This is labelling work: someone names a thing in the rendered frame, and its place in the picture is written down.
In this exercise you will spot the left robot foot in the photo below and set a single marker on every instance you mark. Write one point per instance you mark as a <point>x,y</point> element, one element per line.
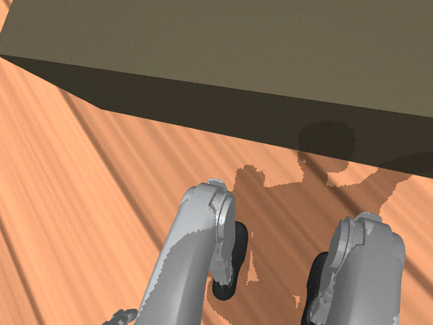
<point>225,292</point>

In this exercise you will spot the right robot foot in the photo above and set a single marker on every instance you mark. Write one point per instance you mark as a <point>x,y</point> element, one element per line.
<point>312,286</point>

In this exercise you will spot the left robot hand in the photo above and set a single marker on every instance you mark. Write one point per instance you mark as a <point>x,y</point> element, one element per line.
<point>122,317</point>

